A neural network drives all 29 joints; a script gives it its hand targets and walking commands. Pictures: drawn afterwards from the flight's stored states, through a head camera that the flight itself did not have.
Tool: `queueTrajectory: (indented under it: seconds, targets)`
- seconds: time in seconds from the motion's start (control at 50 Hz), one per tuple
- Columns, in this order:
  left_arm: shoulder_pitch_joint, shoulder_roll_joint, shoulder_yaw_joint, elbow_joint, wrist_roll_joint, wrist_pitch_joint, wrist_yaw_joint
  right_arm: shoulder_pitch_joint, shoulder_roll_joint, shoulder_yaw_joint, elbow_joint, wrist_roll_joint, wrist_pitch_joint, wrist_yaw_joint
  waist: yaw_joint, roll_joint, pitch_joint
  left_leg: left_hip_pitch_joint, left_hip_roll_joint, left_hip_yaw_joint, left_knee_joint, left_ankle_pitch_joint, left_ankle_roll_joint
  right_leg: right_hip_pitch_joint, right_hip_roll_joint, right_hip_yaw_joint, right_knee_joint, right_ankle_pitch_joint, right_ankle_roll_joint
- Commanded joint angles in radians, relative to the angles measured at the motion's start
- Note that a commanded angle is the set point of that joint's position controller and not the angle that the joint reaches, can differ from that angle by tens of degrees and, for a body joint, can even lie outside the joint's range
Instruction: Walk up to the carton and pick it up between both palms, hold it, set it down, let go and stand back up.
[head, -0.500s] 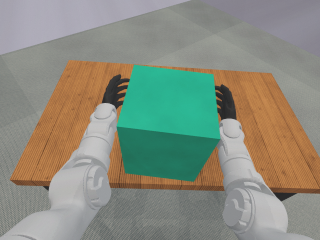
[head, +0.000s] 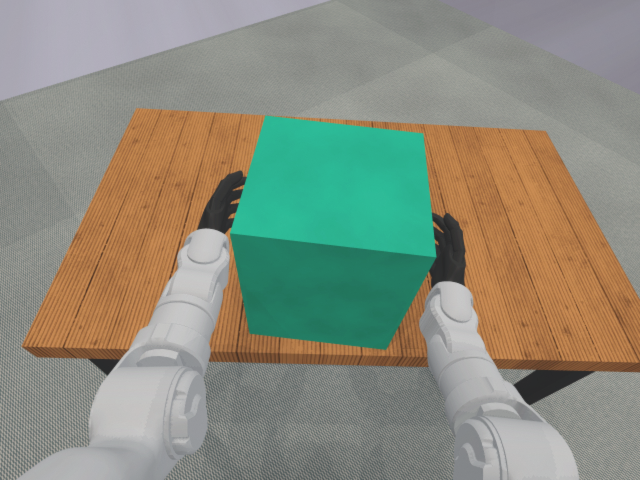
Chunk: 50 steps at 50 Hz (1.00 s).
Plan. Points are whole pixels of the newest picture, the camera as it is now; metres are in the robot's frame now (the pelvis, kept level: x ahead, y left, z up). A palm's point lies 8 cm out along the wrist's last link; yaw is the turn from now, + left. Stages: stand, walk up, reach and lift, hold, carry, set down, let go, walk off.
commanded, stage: set down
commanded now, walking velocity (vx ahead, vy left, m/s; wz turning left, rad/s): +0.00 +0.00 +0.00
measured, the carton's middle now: (330, 241) +0.42 +0.01 +0.03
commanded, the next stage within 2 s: none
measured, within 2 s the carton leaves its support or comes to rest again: neither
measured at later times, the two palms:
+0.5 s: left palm (193, 280) +0.32 +0.17 +0.08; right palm (479, 335) +0.28 -0.16 +0.05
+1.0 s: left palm (173, 338) +0.26 +0.18 +0.05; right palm (497, 398) +0.22 -0.18 +0.03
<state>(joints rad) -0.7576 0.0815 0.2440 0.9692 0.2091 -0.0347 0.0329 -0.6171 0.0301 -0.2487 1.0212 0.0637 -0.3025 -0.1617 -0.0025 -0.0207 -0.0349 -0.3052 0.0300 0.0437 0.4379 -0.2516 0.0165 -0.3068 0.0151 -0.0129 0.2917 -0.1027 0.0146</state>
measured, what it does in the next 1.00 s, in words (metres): shifts its weight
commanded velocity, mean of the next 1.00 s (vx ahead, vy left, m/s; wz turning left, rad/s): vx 0.00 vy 0.00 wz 0.00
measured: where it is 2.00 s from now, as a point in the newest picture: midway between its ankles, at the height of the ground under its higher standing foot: outside the picture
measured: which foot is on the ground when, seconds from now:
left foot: down 0.00-1.00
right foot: down 0.00-1.00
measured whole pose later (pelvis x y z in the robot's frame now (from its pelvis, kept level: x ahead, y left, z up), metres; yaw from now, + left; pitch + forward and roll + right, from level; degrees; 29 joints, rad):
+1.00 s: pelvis -0.05 -0.01 +0.00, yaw +1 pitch -7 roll -1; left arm -0.27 0.11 0.12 0.57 0.03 0.07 -0.04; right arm -0.09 0.00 -0.06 0.53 0.15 -0.11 -0.20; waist 0.00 -0.03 0.00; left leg -0.12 0.02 0.04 0.44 -0.21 0.02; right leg -0.13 0.01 -0.01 0.33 -0.09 0.01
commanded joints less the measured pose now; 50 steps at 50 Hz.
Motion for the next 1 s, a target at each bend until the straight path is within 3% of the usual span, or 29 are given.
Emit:
queueTrajectory:
  seconds: [0.0, 0.04, 0.06, 0.08, 0.1, 0.12, 0.16, 0.18, 0.2, 0.24, 0.26, 0.28, 0.36, 0.4, 0.44, 0.46, 0.5, 0.54, 0.56, 0.6, 0.62, 0.64, 0.7, 0.72, 0.82, 0.86, 0.9, 0.94, 0.98]
  targets:
    - [-0.076, 0.164, -0.028, -0.346, -0.135, -0.029, -0.006, -0.147, -0.234, 0.215, -0.322, 0.079, -0.048, -0.001, 0.025, 0.083, -0.615, 0.216, -0.02, 0.031, 0.053, 0.733, -0.107, 0.404, 0.071, -0.012, 0.105, 0.53, -0.009]
    - [-0.162, 0.21, -0.007, -0.233, -0.165, -0.003, -0.022, -0.287, -0.238, 0.248, -0.342, 0.071, -0.018, -0.017, 0.042, 0.01, -0.515, 0.076, -0.042, 0.046, 0.021, 0.544, -0.073, 0.446, 0.05, 0.0, 0.102, 0.465, 0.003]
    - [-0.079, 0.176, -0.03, -0.243, -0.178, 0.018, -0.035, -0.208, -0.212, 0.274, -0.308, 0.088, -0.003, -0.02, 0.025, 0.016, -0.46, 0.083, -0.055, 0.049, 0.004, 0.541, -0.069, 0.473, 0.035, -0.003, 0.088, 0.502, 0.007]
    - [-0.206, 0.2, -0.049, -0.208, -0.175, 0.02, -0.038, -0.328, -0.231, 0.228, -0.303, 0.081, 0.022, -0.019, 0.019, 0.054, -0.441, 0.024, -0.042, 0.042, -0.02, 0.415, -0.06, 0.412, 0.033, -0.008, 0.088, 0.336, 0.001]
    - [-0.043, 0.185, -0.032, -0.248, -0.171, 0.031, -0.049, -0.159, -0.185, 0.28, -0.377, 0.089, 0.008, -0.029, 0.044, -0.014, -0.435, 0.098, -0.051, 0.048, -0.022, 0.45, -0.052, 0.475, 0.028, -0.003, 0.063, 0.405, 0.008]
    - [0.113, 0.152, -0.041, -0.361, -0.166, 0.044, -0.064, 0.0, -0.178, 0.311, -0.423, 0.113, -0.014, -0.038, 0.023, -0.017, -0.412, 0.146, -0.047, 0.036, -0.022, 0.489, -0.054, 0.53, 0.03, 0.001, 0.067, 0.47, 0.02]
    - [-0.15, 0.187, -0.08, -0.31, -0.188, 0.039, -0.048, -0.233, -0.222, 0.242, -0.416, 0.093, 0.017, -0.032, 0.006, 0.031, -0.402, 0.052, -0.038, 0.021, -0.03, 0.353, -0.051, 0.413, 0.041, -0.018, 0.08, 0.272, 0.002]
    - [-0.109, 0.175, -0.073, -0.34, -0.197, 0.044, -0.043, -0.199, -0.214, 0.271, -0.452, 0.115, 0.028, -0.026, 0.025, 0.008, -0.395, 0.09, -0.034, 0.031, -0.038, 0.357, -0.053, 0.435, 0.048, -0.033, 0.074, 0.266, 0.0]
    - [0.018, 0.18, -0.042, -0.351, -0.168, 0.078, -0.054, -0.05, -0.223, 0.284, -0.407, 0.105, 0.039, -0.036, 0.003, 0.01, -0.3, 0.132, -0.028, 0.016, -0.06, 0.355, -0.055, 0.451, 0.051, -0.029, 0.055, 0.274, -0.004]
    - [-0.201, 0.198, -0.089, -0.293, -0.215, 0.076, -0.053, -0.279, -0.215, 0.239, -0.457, 0.073, 0.078, -0.035, 0.014, -0.027, -0.231, 0.02, -0.028, 0.029, -0.084, 0.178, -0.031, 0.388, 0.033, -0.023, 0.052, 0.072, 0.004]
    - [-0.109, 0.223, -0.06, -0.311, -0.211, 0.084, -0.043, -0.17, -0.231, 0.262, -0.501, 0.094, 0.092, -0.025, 0.042, -0.018, -0.233, 0.025, -0.029, 0.035, -0.089, 0.192, -0.025, 0.426, 0.034, -0.026, 0.055, 0.075, -0.004]
    - [-0.059, 0.177, -0.097, -0.345, -0.214, 0.086, -0.045, -0.091, -0.196, 0.27, -0.495, 0.103, 0.107, -0.024, 0.018, -0.012, -0.216, 0.043, -0.022, 0.027, -0.107, 0.178, -0.029, 0.451, 0.039, -0.032, 0.054, 0.091, -0.017]
    - [-0.139, 0.244, -0.088, -0.271, -0.241, 0.099, -0.046, -0.138, -0.186, 0.254, -0.493, 0.057, 0.157, -0.032, 0.015, -0.046, -0.142, -0.007, -0.041, 0.039, -0.121, 0.023, -0.013, 0.4, 0.014, -0.012, 0.024, -0.093, -0.004]
    - [-0.204, 0.206, -0.138, -0.236, -0.265, 0.096, -0.034, -0.214, -0.178, 0.232, -0.503, 0.057, 0.188, -0.026, 0.021, 0.001, -0.117, -0.097, -0.025, 0.033, -0.156, -0.103, -0.014, 0.402, 0.008, -0.015, 0.034, -0.192, -0.008]
    - [-0.164, 0.236, -0.114, -0.173, -0.269, 0.105, -0.033, -0.187, -0.181, 0.257, -0.505, 0.059, 0.214, -0.027, 0.053, -0.024, -0.084, -0.125, -0.026, 0.024, -0.154, -0.115, -0.001, 0.411, 0.012, -0.02, 0.05, -0.194, -0.006]
    - [-0.044, 0.227, -0.106, -0.297, -0.257, 0.085, -0.033, -0.051, -0.174, 0.263, -0.519, 0.064, 0.198, -0.024, 0.05, -0.017, -0.167, -0.044, -0.026, 0.018, -0.149, -0.033, -0.002, 0.471, 0.01, -0.007, 0.047, -0.108, -0.007]
    - [-0.113, 0.201, -0.131, -0.254, -0.249, 0.092, -0.03, -0.105, -0.177, 0.237, -0.446, 0.047, 0.203, -0.028, 0.014, 0.04, -0.09, -0.075, -0.023, -0.001, -0.173, -0.125, -0.011, 0.408, 0.033, -0.035, 0.062, -0.148, -0.015]
    - [-0.035, 0.198, -0.124, -0.303, -0.252, 0.079, -0.031, -0.046, -0.154, 0.275, -0.513, 0.069, 0.187, -0.025, 0.057, 0.024, -0.116, -0.055, -0.024, 0.016, -0.172, -0.108, -0.007, 0.446, 0.035, -0.027, 0.064, -0.13, -0.006]
    - [-0.102, 0.191, -0.144, -0.32, -0.264, 0.049, -0.03, -0.09, -0.164, 0.242, -0.477, 0.057, 0.196, -0.016, 0.028, 0.032, -0.114, -0.074, -0.012, -0.004, -0.187, -0.157, -0.006, 0.414, 0.041, -0.037, 0.076, -0.152, -0.01]
    - [0.077, 0.202, -0.113, -0.361, -0.252, 0.059, -0.044, 0.048, -0.143, 0.293, -0.6, 0.076, 0.161, -0.027, 0.061, -0.023, -0.184, 0.012, -0.027, 0.013, -0.164, -0.05, -0.005, 0.467, 0.027, -0.014, 0.045, -0.112, -0.005]
    - [-0.053, 0.243, -0.134, -0.322, -0.292, 0.053, -0.052, -0.035, -0.124, 0.274, -0.574, 0.052, 0.177, -0.037, 0.039, -0.022, -0.143, -0.025, -0.049, 0.045, -0.138, -0.073, -0.008, 0.401, 0.012, -0.007, 0.03, -0.193, -0.006]
    - [0.133, 0.235, -0.092, -0.369, -0.271, 0.056, -0.063, 0.111, -0.092, 0.315, -0.648, 0.061, 0.154, -0.051, 0.061, -0.081, -0.133, 0.029, -0.052, 0.042, -0.125, 0.025, 0.0, 0.448, 0.0, 0.007, 0.029, -0.098, 0.003]
    - [0.166, 0.22, -0.108, -0.446, -0.274, 0.055, -0.081, 0.143, -0.123, 0.312, -0.657, 0.087, 0.146, -0.053, 0.053, -0.04, -0.147, 0.125, -0.054, 0.04, -0.124, 0.081, -0.012, 0.386, 0.01, 0.001, 0.006, -0.078, -0.002]
    - [0.313, 0.207, -0.083, -0.484, -0.264, 0.072, -0.092, 0.249, -0.109, 0.373, -0.723, 0.118, 0.131, -0.057, 0.094, -0.048, -0.119, 0.142, -0.056, 0.052, -0.115, 0.158, -0.021, 0.421, 0.014, 0.0, 0.009, -0.011, 0.0]
    - [0.087, 0.216, -0.143, -0.444, -0.314, 0.089, -0.064, 0.018, -0.132, 0.302, -0.781, 0.071, 0.181, -0.03, 0.106, -0.022, -0.017, -0.038, -0.031, 0.03, -0.178, -0.162, 0.011, 0.303, 0.011, -0.021, 0.025, -0.315, -0.023]
    - [0.357, 0.197, -0.151, -0.593, -0.315, 0.072, -0.062, 0.327, -0.105, 0.343, -0.845, 0.095, 0.155, -0.024, 0.101, -0.03, -0.002, 0.0, -0.016, 0.007, -0.211, -0.121, 0.016, 0.42, 0.023, -0.019, 0.045, -0.164, -0.015]
    - [0.294, 0.208, -0.18, -0.637, -0.323, 0.081, -0.064, 0.303, -0.112, 0.321, -0.842, 0.084, 0.159, -0.024, 0.069, 0.019, -0.037, -0.005, -0.018, 0.002, -0.207, -0.159, 0.006, 0.395, 0.026, -0.006, 0.048, -0.197, -0.026]
    - [0.319, 0.204, -0.185, -0.61, -0.339, 0.081, -0.053, 0.297, -0.109, 0.337, -0.852, 0.11, 0.17, -0.013, 0.099, -0.013, -0.012, 0.005, -0.023, 0.013, -0.208, -0.147, 0.002, 0.356, 0.028, -0.013, 0.032, -0.239, -0.029]
    - [0.285, 0.226, -0.177, -0.61, -0.325, 0.098, -0.054, 0.263, -0.148, 0.312, -0.875, 0.093, 0.189, -0.005, 0.094, 0.034, -0.008, -0.071, -0.003, 0.016, -0.221, -0.199, 0.009, 0.389, 0.037, -0.005, 0.06, -0.239, -0.026]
